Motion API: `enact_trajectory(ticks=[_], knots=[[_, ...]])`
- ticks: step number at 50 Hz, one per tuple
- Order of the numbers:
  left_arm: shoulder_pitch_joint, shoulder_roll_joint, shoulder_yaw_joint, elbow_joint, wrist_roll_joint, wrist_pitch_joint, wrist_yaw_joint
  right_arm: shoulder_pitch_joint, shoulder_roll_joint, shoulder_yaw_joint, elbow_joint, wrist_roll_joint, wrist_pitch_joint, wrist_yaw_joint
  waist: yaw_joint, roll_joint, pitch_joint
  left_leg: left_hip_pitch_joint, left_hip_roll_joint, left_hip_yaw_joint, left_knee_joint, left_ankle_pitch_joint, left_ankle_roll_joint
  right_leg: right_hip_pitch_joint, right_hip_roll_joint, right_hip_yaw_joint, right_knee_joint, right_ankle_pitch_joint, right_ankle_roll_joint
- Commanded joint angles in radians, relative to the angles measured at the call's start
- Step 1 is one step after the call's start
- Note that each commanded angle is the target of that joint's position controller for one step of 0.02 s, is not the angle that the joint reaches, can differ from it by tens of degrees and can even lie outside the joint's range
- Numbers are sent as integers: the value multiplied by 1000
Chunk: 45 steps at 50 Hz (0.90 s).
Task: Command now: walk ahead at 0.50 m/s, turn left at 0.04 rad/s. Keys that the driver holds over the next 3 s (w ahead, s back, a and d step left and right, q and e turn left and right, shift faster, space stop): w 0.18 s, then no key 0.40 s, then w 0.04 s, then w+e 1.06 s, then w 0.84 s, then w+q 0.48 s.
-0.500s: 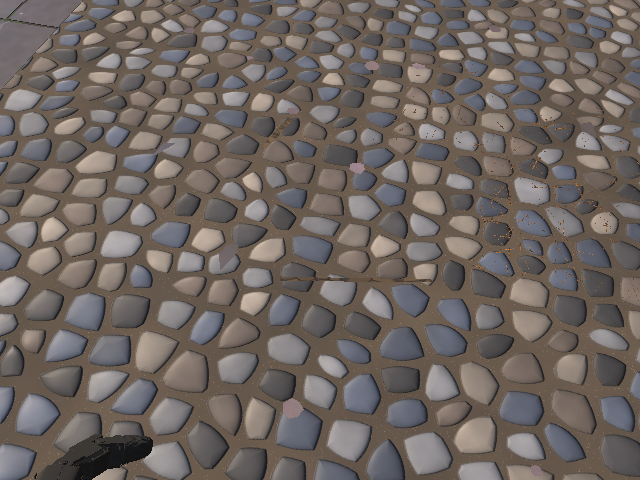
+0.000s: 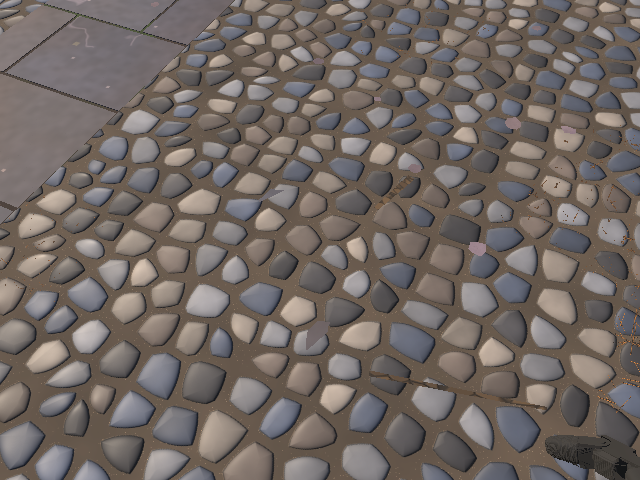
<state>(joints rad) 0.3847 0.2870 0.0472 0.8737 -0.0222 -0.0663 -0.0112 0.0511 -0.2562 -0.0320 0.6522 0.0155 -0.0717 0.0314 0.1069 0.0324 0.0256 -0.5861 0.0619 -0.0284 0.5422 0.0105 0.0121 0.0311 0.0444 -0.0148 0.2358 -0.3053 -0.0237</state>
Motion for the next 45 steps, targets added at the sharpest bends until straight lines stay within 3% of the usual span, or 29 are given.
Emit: enact_trajectory(ticks=[1, 2, 3, 4, 5, 6, 7, 8, 10, 13, 15, 18, 21, 23, 25, 26, 27, 28, 29, 30, 32, 33, 35, 37, 39, 42, 43, 44, 45], knots=[[3, 191, 46, -30, -3, 8, 11, -45, -107, -33, -83, 1, -22, 10, -63, -118, 7, 74, -32, 25, -47, -75, 40, 16, -292, 133, 40, 550, -136], [-16, 196, 46, -32, -5, 13, 14, 47, -132, -48, -58, -4, -23, 6, -121, -117, -49, 213, -59, 53, -78, -73, 64, 5, -266, 101, 147, 703, -117], [-18, 173, 36, -39, 2, 15, 17, 198, -181, -72, -14, -8, -21, -3, -190, -98, -152, 446, -47, 45, -71, -50, 98, -73, -217, 62, 331, 731, -87], [-13, 111, 10, -70, 34, 11, 20, 384, -259, -91, 16, -20, -14, -16, -249, 41, -316, 755, 163, -194, -28, -6, 168, -289, -149, 16, 662, 408, -49], [113, 15, -17, -78, 19, -11, 11, 392, -302, -96, 34, -17, -11, -7, -171, 299, -419, 1002, 336, -645, -156, -242, 317, -648, 14, 56, 946, -260, -3], [34, 131, 8, -69, -2, -27, 4, 376, -200, -71, 25, -5, -9, -7, -214, 168, -340, 949, 304, -649, -216, -380, 282, -762, -45, 142, 1035, -272, -11], [-62, 163, 19, -100, -18, -37, -2, 309, -172, -59, 21, -4, -10, -9, -205, 116, -199, 820, 270, -504, -238, -338, 246, -807, -89, 115, 1027, -175, -19], [-106, 148, 17, -105, -11, -40, 2, 248, -161, -53, 16, -11, -10, -8, -175, 34, -128, 689, 229, -408, -262, -227, 231, -774, -131, 90, 986, -87, -13], [-103, 126, 21, -103, 10, -27, 3, 175, -126, -42, 13, -28, -16, -4, -114, 43, -63, 515, 178, -287, -314, 10, 225, -679, -171, 88, 908, -3, 10], [-66, 78, 13, -90, 22, 2, 12, 153, -132, -44, 41, -24, -32, -5, -66, 33, -60, 408, 154, -137, -322, 413, 240, -590, -158, 63, 817, 15, 57], [-115, 56, 4, -107, 31, 9, 15, 148, -151, -49, 61, -23, -28, -16, -69, 35, -51, 379, 128, -57, -320, 502, 227, -576, -152, 48, 685, 110, 72], [-213, 40, -5, -123, 30, 4, 6, 184, -164, -48, 94, -24, -13, -28, -113, 39, -65, 381, 86, 8, -314, 466, 190, -495, -115, 24, 464, 320, 61], [-268, 62, 0, -138, 28, 2, -3, 217, -173, -47, 134, -17, 2, -33, -131, 42, -75, 449, 115, -17, -281, 402, 181, -465, -95, 43, 364, 366, 44], [-282, 84, 8, -146, 35, -2, -8, 210, -176, -47, 153, -11, 13, -36, -124, 44, -74, 490, 134, -45, -221, 371, 169, -455, -88, 50, 317, 313, 18], [-216, 103, 19, -120, 45, -6, -8, 196, -158, -41, 166, -4, 24, -40, -81, 22, -97, 495, 97, -47, -111, 299, 126, -335, -70, 34, 198, 404, -17], [-187, 157, 33, -114, 53, -8, 2, 242, -138, -34, 173, -20, 20, -42, -90, -40, -139, 457, 34, -18, -22, 213, 77, -208, -137, 94, 195, 764, -47], [-179, 193, 34, -121, 64, -2, 10, 363, -88, -17, 186, -40, 9, -39, -147, -164, -242, 300, -36, 6, 113, -88, 19, 32, -282, 233, 273, 1054, -160], [-151, 104, 16, -109, 56, 16, 14, 384, -64, -4, 211, -35, 14, -41, -109, -235, -317, 239, -72, -2, 240, -461, -27, 87, -373, 339, 258, 1049, -271], [-150, 53, -2, -99, 41, 26, 9, 319, -107, -14, 198, -21, 32, -41, -87, -230, -288, 189, -66, -33, 332, -684, -51, 42, -382, 388, 207, 888, -289], [-148, 77, 4, -85, 29, 33, 4, 283, -131, -24, 188, -7, 52, -46, -82, -187, -248, 124, -53, -37, 383, -708, -53, 4, -365, 410, 150, 544, -266], [-166, 181, 39, -83, 9, 44, 8, 214, -165, -43, 169, -7, 81, -55, -70, -152, -138, 36, -35, -8, 457, -604, -51, -129, -343, 467, 0, -141, -232], [-214, 185, 42, -93, 15, 44, 15, 203, -164, -48, 164, -9, 82, -59, -94, -182, -98, 55, -27, -5, 447, -554, -48, -220, -321, 470, -53, -274, -207], [-275, 156, 41, -108, 21, 42, 26, 221, -133, -46, 179, -13, 63, -63, -130, -208, -67, 157, -33, 17, 360, -490, -36, -352, -269, 391, -101, -223, -173], [-293, 143, 45, -112, 12, 38, 31, 229, -97, -41, 198, -20, 37, -62, -144, -199, -85, 267, -50, 35, 226, -421, -21, -406, -219, 306, -94, -123, -162], [-271, 152, 55, -107, -2, 43, 36, 209, -94, -41, 200, -17, 21, -57, -141, -189, -104, 326, -67, 42, 102, -343, -16, -402, -208, 303, -76, -129, -171], [-274, 139, 59, -116, -13, 62, 43, 274, -103, -49, 229, -13, 9, -52, -192, -159, -101, 506, -78, 67, -93, -234, 8, -510, -164, 305, -16, -242, -128], [-301, 101, 49, -134, -9, 62, 41, 359, -133, -58, 249, -15, 9, -57, -234, -114, -95, 624, -13, 16, -158, -302, 34, -633, -115, 273, 83, -268, -74], [-309, -3, 25, -151, -3, 56, 31, 439, -187, -70, 261, -21, 11, -68, -246, 96, -111, 710, 210, -241, -280, -527, 82, -769, -10, 158, 415, -245, -11], [-313, 13, 31, -195, -11, 41, 28, 365, -287, -92, 236, -46, 12, -63, -207, 251, -20, 591, 382, -532, -410, -788, 179, -925, 9, 107, 605, -181, -14]])
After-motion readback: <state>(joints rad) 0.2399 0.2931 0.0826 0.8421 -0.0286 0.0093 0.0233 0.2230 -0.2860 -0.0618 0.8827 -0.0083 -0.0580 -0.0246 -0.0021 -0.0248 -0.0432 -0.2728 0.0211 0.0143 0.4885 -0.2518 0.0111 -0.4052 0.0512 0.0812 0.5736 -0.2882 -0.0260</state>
